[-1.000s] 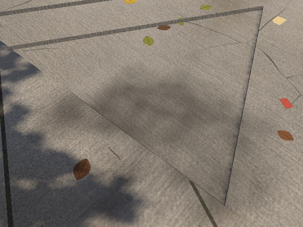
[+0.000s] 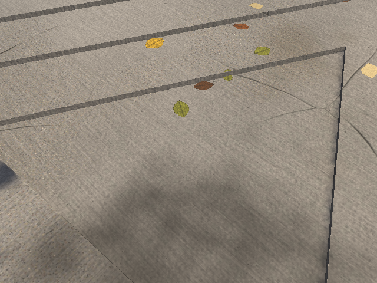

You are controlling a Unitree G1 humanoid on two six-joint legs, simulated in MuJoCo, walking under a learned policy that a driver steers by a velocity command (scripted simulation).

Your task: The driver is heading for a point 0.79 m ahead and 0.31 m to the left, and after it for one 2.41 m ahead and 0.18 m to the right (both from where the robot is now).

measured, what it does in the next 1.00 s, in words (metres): walks ahead, turning left: left foot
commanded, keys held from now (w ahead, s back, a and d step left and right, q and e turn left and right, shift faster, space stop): w+q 1.00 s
